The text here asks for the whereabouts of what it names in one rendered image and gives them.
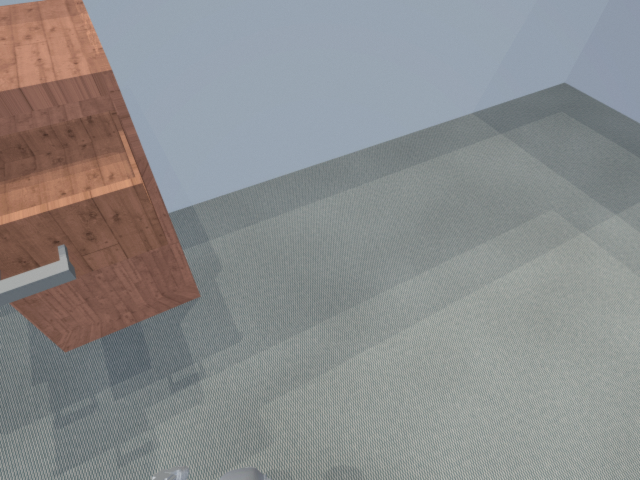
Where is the cabinet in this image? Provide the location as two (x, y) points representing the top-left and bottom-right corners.
(0, 0), (201, 352)

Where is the handle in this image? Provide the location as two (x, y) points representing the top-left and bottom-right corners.
(0, 244), (76, 306)

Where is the drawer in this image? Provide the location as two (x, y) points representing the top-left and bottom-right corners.
(0, 110), (168, 280)

